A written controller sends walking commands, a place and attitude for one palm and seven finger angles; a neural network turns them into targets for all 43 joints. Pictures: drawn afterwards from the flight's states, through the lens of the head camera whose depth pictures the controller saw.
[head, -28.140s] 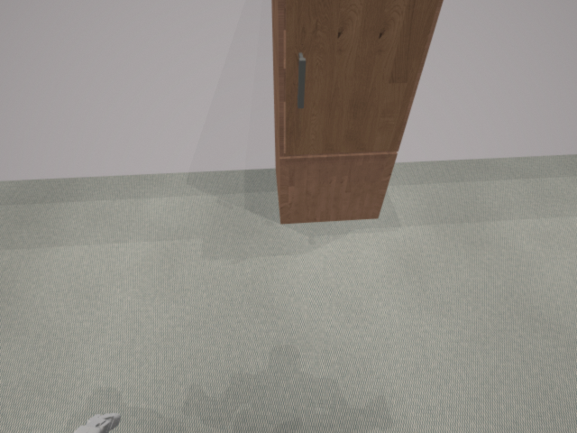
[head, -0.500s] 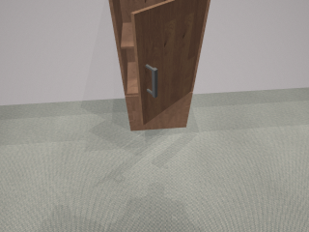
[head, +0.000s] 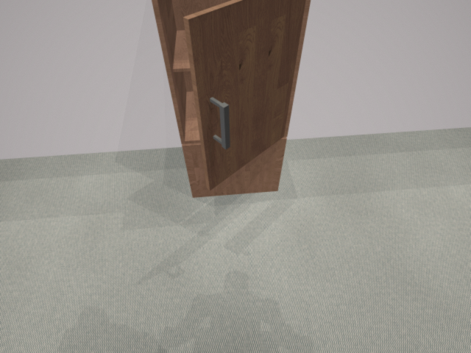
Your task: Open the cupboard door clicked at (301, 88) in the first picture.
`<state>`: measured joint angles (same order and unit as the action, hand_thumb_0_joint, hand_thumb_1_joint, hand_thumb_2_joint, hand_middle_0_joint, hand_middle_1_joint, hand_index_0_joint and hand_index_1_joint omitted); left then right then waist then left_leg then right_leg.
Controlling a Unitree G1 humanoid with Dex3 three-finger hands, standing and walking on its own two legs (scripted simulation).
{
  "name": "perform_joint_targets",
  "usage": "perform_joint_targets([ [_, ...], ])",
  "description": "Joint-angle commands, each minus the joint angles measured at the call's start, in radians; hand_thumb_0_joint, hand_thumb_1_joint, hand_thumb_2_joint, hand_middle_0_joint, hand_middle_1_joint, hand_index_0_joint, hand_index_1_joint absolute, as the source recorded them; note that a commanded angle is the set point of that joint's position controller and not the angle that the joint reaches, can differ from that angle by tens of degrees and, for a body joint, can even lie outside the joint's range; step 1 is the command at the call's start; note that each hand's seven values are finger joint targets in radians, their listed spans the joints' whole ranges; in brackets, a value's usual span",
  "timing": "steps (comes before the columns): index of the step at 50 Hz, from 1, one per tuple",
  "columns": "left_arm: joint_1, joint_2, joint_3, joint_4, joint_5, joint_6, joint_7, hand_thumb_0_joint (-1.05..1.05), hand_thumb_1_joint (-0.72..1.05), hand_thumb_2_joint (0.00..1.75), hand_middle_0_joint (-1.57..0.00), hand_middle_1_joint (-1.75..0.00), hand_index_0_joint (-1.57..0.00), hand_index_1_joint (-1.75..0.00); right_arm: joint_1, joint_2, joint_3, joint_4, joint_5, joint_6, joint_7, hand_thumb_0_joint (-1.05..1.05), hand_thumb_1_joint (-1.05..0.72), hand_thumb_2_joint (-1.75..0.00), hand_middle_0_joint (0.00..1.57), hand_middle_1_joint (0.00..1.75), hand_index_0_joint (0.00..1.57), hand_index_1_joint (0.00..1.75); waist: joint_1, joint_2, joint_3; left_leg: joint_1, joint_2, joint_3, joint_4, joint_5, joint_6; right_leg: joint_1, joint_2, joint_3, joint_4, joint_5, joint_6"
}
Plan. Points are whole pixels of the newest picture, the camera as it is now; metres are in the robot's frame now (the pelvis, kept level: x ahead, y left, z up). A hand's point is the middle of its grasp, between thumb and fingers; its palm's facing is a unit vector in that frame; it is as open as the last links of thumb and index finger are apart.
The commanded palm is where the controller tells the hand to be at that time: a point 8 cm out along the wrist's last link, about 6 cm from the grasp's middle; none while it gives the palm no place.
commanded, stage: look to check the result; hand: left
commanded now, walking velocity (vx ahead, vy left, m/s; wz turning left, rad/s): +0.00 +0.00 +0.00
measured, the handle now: (220, 124) +0.71 +0.08 -0.05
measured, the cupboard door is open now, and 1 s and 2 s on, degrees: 39 39 39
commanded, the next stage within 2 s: walk to a spot facing it in 0.28 s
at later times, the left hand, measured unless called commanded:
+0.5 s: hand out of the picture +0.07 +0.20 -0.16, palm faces -0.03 -0.95 -0.32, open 7.4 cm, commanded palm none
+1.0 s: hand out of the picture +0.10 +0.18 -0.18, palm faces -0.23 -0.95 -0.22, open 7.4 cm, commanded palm none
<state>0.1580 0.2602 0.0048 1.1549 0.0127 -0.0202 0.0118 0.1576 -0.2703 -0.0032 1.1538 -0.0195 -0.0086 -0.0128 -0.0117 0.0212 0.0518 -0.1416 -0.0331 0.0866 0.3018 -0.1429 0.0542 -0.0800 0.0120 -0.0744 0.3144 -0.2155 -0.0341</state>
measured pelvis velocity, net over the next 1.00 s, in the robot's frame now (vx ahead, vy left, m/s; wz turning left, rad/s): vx -0.01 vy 0.00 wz -0.28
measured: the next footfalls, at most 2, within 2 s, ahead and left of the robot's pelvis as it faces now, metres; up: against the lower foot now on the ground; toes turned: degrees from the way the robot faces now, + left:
right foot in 1.18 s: -0.02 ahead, -0.15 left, +0.00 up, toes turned -25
left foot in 1.52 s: +0.08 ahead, +0.06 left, +0.00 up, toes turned -33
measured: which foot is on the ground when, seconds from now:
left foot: down 0.00-1.00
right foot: down 0.00-0.86, up 0.88-1.00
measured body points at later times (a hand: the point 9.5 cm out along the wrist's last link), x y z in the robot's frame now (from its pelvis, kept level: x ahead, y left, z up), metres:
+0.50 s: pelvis +0.01 -0.03 +0.00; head +0.03 -0.04 +0.45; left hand +0.07 +0.25 -0.14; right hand +0.07 -0.30 -0.15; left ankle +0.02 +0.08 -0.75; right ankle -0.03 -0.09 -0.75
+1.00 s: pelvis -0.01 +0.00 -0.01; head +0.04 +0.00 +0.44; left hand +0.11 +0.23 -0.16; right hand -0.05 -0.25 -0.16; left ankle +0.03 +0.12 -0.75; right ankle -0.06 -0.11 -0.68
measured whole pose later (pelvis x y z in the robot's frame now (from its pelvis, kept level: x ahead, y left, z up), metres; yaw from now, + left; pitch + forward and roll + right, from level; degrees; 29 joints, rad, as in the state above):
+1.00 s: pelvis -0.01 +0.00 -0.01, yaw -16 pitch +0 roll -1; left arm 0.17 0.23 0.09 1.00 0.02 0.08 -0.02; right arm 0.24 -0.19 -0.04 0.99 -0.04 0.01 -0.05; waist 0.00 -0.01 0.12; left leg -0.24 0.09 0.11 0.50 -0.25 -0.01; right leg -0.43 0.05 0.02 1.01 -0.50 0.01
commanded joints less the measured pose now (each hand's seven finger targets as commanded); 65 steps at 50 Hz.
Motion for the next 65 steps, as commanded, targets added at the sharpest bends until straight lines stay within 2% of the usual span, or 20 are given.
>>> perform_joint_targets([
  [1,0.003,0.181,0.031,-0.041,-0.003,-0.018,0.015,0.0,0.9,0.9,-0.2,-0.3,-0.2,-0.3,-0.005,-0.165,-0.027,-0.046,0.005,-0.016,-0.01,0.0,-0.9,-0.9,0.2,0.3,0.2,0.3,0.001,-0.022,-0.06,0.07,0.166,-0.169,-0.036,0.15,-0.011,-0.037,-0.15,0.133,-0.062,0.15,-0.021],
  [21,-0.015,0.212,0.038,-0.054,-0.004,-0.025,0.018,0.0,0.9,0.9,-0.2,-0.3,-0.2,-0.3,-0.029,-0.188,-0.031,-0.056,0.004,-0.012,-0.012,0.0,-0.9,-0.9,0.2,0.3,0.2,0.3,0.0,-0.032,-0.074,0.103,0.17,-0.138,-0.015,0.169,-0.021,-0.015,-0.156,0.156,-0.076,0.292,-0.017],
  [25,0.042,0.128,0.037,-0.056,-0.004,0.009,0.026,0.0,0.9,0.9,-0.2,-0.3,-0.2,-0.3,0.05,-0.078,-0.021,-0.053,0.003,0.012,-0.022,0.0,-0.9,-0.9,0.2,0.3,0.2,0.3,-0.004,-0.05,-0.075,0.073,0.171,-0.063,0.074,0.155,-0.045,-0.022,-0.159,0.188,-0.007,0.441,-0.001],
  [31,0.068,0.168,0.075,-0.108,0.002,0.038,0.021,0.0,0.9,0.9,-0.2,-0.3,-0.2,-0.3,0.051,-0.089,-0.053,-0.121,0.006,0.038,-0.033,0.0,-0.9,-0.9,0.2,0.3,0.2,0.3,0.005,-0.093,-0.039,-0.048,0.15,0.003,0.221,-0.028,-0.066,-0.04,-0.198,0.304,0.036,0.483,-0.059],
  [36,0.101,0.172,0.103,-0.136,0.011,0.044,0.027,0.0,0.9,0.9,-0.2,-0.3,-0.2,-0.3,0.007,-0.063,-0.067,-0.182,0.015,0.047,-0.036,0.0,-0.9,-0.9,0.2,0.3,0.2,0.3,0.039,-0.122,0.01,-0.259,0.106,-0.065,0.493,-0.364,-0.079,-0.001,-0.272,0.462,0.013,0.538,-0.203],
  [40,0.035,0.157,0.111,-0.177,0.008,0.046,0.022,0.0,0.9,0.9,-0.2,-0.3,-0.2,-0.3,0.098,-0.024,-0.066,-0.18,0.019,0.034,-0.042,0.0,-0.9,-0.9,0.2,0.3,0.2,0.3,-0.018,-0.075,-0.056,-0.123,0.11,-0.083,0.266,-0.234,-0.088,-0.057,-0.216,0.434,0.109,0.546,-0.155],
  [41,0.008,0.141,0.107,-0.189,0.002,0.048,0.018,0.0,0.9,0.9,-0.2,-0.3,-0.2,-0.3,0.152,-0.025,-0.066,-0.164,0.017,0.026,-0.045,0.0,-0.9,-0.9,0.2,0.3,0.2,0.3,-0.043,-0.046,-0.071,0.002,0.122,-0.076,0.135,-0.102,-0.086,-0.148,-0.168,0.402,0.152,0.455,-0.108],
  [42,0.013,0.093,0.098,-0.206,-0.004,0.053,0.01,0.0,0.9,0.9,-0.2,-0.3,-0.2,-0.3,0.179,-0.072,-0.073,-0.158,0.006,0.015,-0.05,0.0,-0.9,-0.9,0.2,0.3,0.2,0.3,-0.045,0.105,-0.073,0.113,0.241,-0.2,0.017,-0.017,-0.045,-0.294,-0.044,0.303,0.257,0.228,-0.04],
  [43,0.022,0.049,0.089,-0.227,-0.009,0.056,-0.002,0.0,0.9,0.9,-0.2,-0.3,-0.2,-0.3,0.183,-0.144,-0.089,-0.169,-0.005,0.011,-0.053,0.0,-0.9,-0.9,0.2,0.3,0.2,0.3,-0.03,0.337,-0.058,0.122,0.452,-0.41,-0.056,0.118,0.053,-0.417,0.059,0.155,0.48,-0.286,0.027],
  [44,0.0,0.083,0.097,-0.241,0.002,0.063,-0.007,0.0,0.9,0.9,-0.2,-0.3,-0.2,-0.3,0.192,-0.158,-0.088,-0.182,-0.014,0.012,-0.058,0.0,-0.9,-0.9,0.2,0.3,0.2,0.3,-0.037,0.247,-0.037,0.038,0.518,-0.434,-0.049,0.163,0.133,-0.41,0.045,0.149,0.68,-0.407,0.038],
  [47,0.007,0.062,0.113,-0.234,0.011,0.075,-0.029,0.0,0.9,0.9,-0.2,-0.3,-0.2,-0.3,0.09,-0.129,-0.079,-0.23,-0.019,0.004,-0.052,0.0,-0.9,-0.9,0.2,0.3,0.2,0.3,0.021,0.142,-0.002,-0.063,0.423,-0.273,-0.037,0.095,0.117,-0.42,-0.011,0.128,0.797,-0.305,0.052],
  [50,-0.002,0.022,0.1,-0.254,0.01,0.074,-0.041,0.0,0.9,0.9,-0.2,-0.3,-0.2,-0.3,0.094,-0.121,-0.081,-0.234,-0.023,0.002,-0.049,0.0,-0.9,-0.9,0.2,0.3,0.2,0.3,0.017,0.128,-0.035,0.002,0.361,-0.119,0.03,0.238,0.077,-0.403,-0.023,0.057,0.673,-0.261,0.067],
  [54,-0.022,0.026,0.09,-0.273,0.007,0.068,-0.044,0.0,0.9,0.9,-0.2,-0.3,-0.2,-0.3,0.127,-0.145,-0.093,-0.228,-0.019,0.007,-0.036,0.0,-0.9,-0.9,0.2,0.3,0.2,0.3,-0.008,0.203,-0.071,0.007,0.378,-0.049,0.084,0.257,0.058,-0.297,-0.018,-0.001,0.477,-0.244,0.058],
  [57,0.081,0.073,0.102,-0.253,0.01,0.06,-0.04,0.0,0.9,0.9,-0.2,-0.3,-0.2,-0.3,0.073,-0.152,-0.1,-0.255,-0.007,0.017,-0.028,0.0,-0.9,-0.9,0.2,0.3,0.2,0.3,0.054,0.106,-0.083,-0.115,0.331,0.025,0.249,0.106,-0.022,-0.078,-0.017,-0.002,0.183,-0.003,0.033],
  [58,0.124,0.172,0.117,-0.243,0.021,0.046,-0.029,0.0,0.9,0.9,-0.2,-0.3,-0.2,-0.3,0.069,-0.1,-0.096,-0.279,0.006,0.022,-0.021,0.0,-0.9,-0.9,0.2,0.3,0.2,0.3,0.071,-0.137,-0.103,-0.251,0.222,0.105,0.453,-0.116,-0.092,0.027,-0.181,0.241,0.024,0.164,-0.027],
  [59,0.153,0.276,0.138,-0.241,0.022,0.045,-0.012,0.0,0.9,0.9,-0.2,-0.3,-0.2,-0.3,-0.005,-0.033,-0.08,-0.331,0.008,0.028,-0.014,0.0,-0.9,-0.9,0.2,0.3,0.2,0.3,0.11,-0.391,-0.065,-0.431,0.101,0.078,0.7,-0.532,-0.122,0.006,-0.391,0.548,-0.021,0.384,-0.142],
  [60,0.167,0.27,0.138,-0.239,0.014,0.045,-0.002,0.0,0.9,0.9,-0.2,-0.3,-0.2,-0.3,-0.023,-0.064,-0.078,-0.334,0.008,0.039,-0.018,0.0,-0.9,-0.9,0.2,0.3,0.2,0.3,0.118,-0.312,-0.065,-0.456,0.123,-0.056,0.831,-0.503,-0.104,-0.01,-0.391,0.529,-0.001,0.355,-0.199],
  [61,0.097,0.265,0.128,-0.264,0.013,0.051,-0.005,0.0,0.9,0.9,-0.2,-0.3,-0.2,-0.3,0.006,-0.049,-0.077,-0.336,0.014,0.039,-0.005,0.0,-0.9,-0.9,0.2,0.3,0.2,0.3,0.073,-0.274,-0.03,-0.442,0.142,-0.062,0.842,-0.453,-0.104,-0.118,-0.362,0.492,-0.02,0.093,-0.205],
  [62,0.028,0.214,0.128,-0.285,0.018,0.05,0.001,0.0,0.9,0.9,-0.2,-0.3,-0.2,-0.3,-0.009,-0.067,-0.084,-0.314,0.008,0.045,-0.011,0.0,-0.9,-0.9,0.2,0.3,0.2,0.3,0.048,-0.316,-0.041,-0.449,0.138,-0.082,0.871,-0.366,-0.107,-0.126,-0.27,0.481,-0.019,0.046,-0.17],
  [65,0.006,0.17,0.115,-0.305,0.016,0.044,0.01,0.0,0.9,0.9,-0.2,-0.3,-0.2,-0.3,-0.002,-0.053,-0.08,-0.307,0.007,0.042,-0.009,0.0,-0.9,-0.9,0.2,0.3,0.2,0.3,0.022,-0.211,-0.1,-0.373,0.119,-0.071,0.781,-0.298,-0.122,-0.1,-0.219,0.398,0.05,0.252,-0.146],
])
